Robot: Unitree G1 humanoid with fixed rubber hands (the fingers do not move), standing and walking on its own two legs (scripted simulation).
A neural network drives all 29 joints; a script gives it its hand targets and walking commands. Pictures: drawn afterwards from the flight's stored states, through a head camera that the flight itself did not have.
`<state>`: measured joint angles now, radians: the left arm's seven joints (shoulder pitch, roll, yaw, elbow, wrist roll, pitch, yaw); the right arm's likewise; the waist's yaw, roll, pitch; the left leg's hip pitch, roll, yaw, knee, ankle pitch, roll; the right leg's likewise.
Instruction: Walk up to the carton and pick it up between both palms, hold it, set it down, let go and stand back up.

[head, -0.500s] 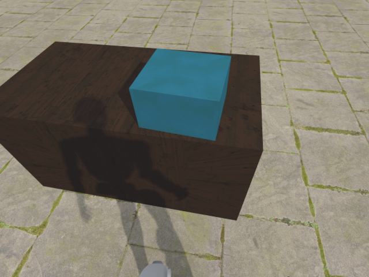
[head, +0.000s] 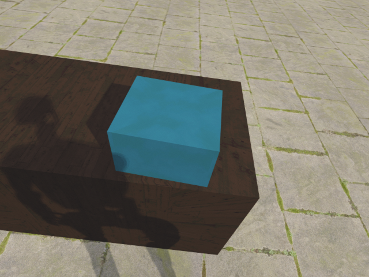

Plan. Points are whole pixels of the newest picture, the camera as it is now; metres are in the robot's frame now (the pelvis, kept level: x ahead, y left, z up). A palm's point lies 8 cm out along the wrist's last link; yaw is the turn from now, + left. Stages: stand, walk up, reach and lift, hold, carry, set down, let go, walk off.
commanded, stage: walk up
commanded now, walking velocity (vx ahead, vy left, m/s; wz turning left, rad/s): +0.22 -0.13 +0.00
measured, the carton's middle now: (170, 129) +0.60 +0.04 -0.06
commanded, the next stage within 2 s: none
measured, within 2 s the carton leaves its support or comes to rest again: neither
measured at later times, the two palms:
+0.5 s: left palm out of the picture +0.07 +0.16 -0.15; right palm out of the picture +0.01 -0.27 -0.16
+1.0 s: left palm out of the picture -0.05 +0.28 -0.15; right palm out of the picture -0.04 -0.24 -0.17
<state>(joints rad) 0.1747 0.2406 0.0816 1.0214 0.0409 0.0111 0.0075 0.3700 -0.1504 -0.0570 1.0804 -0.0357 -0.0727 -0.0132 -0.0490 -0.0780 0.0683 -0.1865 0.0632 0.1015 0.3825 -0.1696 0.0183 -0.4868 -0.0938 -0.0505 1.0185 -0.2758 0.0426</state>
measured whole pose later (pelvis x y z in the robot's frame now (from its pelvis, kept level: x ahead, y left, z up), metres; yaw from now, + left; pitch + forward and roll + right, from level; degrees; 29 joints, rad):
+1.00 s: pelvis -0.02 +0.03 -0.02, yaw -4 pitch +1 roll +0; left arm 0.34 0.19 0.11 1.09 0.05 0.08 0.05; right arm 0.31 -0.27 -0.05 0.99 -0.02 0.05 0.02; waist 0.01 0.05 0.01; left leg -0.31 0.06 0.02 0.73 -0.43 -0.05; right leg -0.45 -0.08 0.05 0.49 -0.08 0.06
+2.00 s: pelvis +0.17 +0.13 -0.01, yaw -7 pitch +0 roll +0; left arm 0.28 0.17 0.04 1.07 0.01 0.04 0.04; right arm 0.12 -0.10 -0.02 1.00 -0.02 -0.02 -0.03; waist 0.02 -0.06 0.08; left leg -0.33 0.03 0.08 0.48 -0.15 0.03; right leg -0.33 -0.03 -0.04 0.89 -0.56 0.03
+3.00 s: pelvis +0.11 -0.01 -0.01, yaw -6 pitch +1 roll +2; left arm 0.34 0.12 0.04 1.01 0.04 -0.03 0.06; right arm 0.28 -0.22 -0.07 1.11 -0.03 0.04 -0.01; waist 0.02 0.06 0.04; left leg -0.45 0.01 0.03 1.01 -0.43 -0.06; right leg -0.23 -0.06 -0.12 0.51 -0.29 -0.02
